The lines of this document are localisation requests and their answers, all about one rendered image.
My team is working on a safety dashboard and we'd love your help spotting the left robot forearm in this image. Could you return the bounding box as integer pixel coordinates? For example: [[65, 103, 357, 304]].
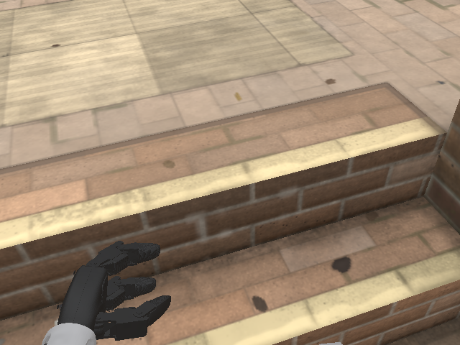
[[42, 323, 96, 345]]

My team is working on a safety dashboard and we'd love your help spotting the left robot hand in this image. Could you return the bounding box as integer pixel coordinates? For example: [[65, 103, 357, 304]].
[[57, 241, 171, 341]]

